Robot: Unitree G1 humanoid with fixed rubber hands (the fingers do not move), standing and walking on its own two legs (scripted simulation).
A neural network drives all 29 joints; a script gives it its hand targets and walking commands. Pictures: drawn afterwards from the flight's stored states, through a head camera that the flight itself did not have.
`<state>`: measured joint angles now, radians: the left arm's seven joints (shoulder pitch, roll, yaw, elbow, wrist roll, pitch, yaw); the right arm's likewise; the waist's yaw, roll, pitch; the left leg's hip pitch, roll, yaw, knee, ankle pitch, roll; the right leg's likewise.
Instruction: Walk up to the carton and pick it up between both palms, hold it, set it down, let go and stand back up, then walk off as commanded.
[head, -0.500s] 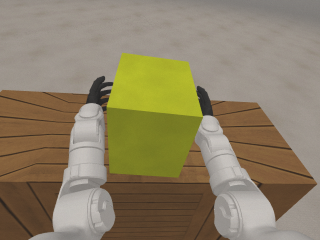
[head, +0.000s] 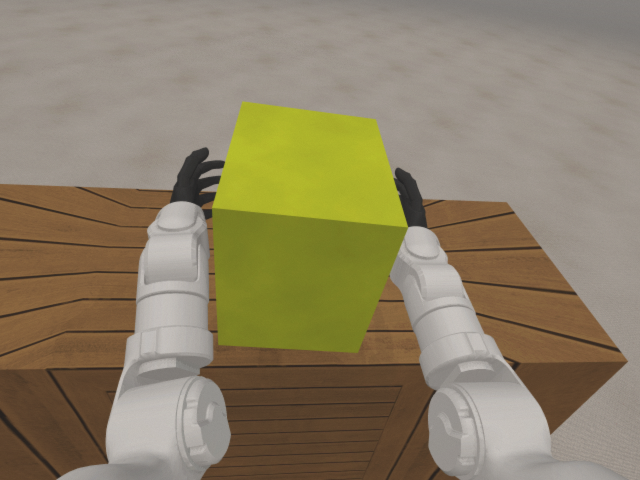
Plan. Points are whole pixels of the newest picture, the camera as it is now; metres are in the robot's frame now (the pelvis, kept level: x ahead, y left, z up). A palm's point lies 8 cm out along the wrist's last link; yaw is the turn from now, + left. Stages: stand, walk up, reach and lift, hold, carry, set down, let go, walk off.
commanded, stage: reach and lift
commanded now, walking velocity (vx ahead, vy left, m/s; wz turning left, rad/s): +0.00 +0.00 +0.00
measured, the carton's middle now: (300, 227) +0.40 +0.03 +0.15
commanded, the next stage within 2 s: hold in 0.02 s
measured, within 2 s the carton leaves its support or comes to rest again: neither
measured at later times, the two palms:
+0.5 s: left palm (186, 199) +0.37 +0.16 +0.20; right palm (411, 220) +0.37 -0.11 +0.19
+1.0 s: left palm (186, 194) +0.36 +0.16 +0.21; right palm (416, 216) +0.37 -0.12 +0.20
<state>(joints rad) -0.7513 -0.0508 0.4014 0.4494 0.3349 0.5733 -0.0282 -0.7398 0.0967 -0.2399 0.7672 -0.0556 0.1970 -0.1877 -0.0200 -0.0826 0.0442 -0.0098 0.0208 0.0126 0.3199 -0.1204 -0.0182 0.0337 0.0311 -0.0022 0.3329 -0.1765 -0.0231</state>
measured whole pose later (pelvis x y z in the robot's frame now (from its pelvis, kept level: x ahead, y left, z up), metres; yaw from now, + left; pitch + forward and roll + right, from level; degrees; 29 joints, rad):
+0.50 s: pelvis +0.00 +0.00 +0.00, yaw +0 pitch -11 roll +0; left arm -0.75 -0.05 0.37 0.35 0.33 0.65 -0.02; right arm -0.74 0.09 -0.20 0.69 0.00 0.25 -0.19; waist -0.03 -0.08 0.04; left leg -0.01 0.02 0.01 0.32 -0.12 -0.02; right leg 0.03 0.03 0.00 0.33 -0.18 -0.02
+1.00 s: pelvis +0.00 +0.00 +0.00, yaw +0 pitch -11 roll +0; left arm -0.75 -0.05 0.35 0.27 0.33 0.74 -0.02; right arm -0.74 0.07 -0.16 0.62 0.06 0.33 -0.21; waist -0.04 -0.08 0.04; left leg -0.01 0.02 0.01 0.32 -0.12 -0.02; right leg 0.04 0.03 0.00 0.33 -0.18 -0.02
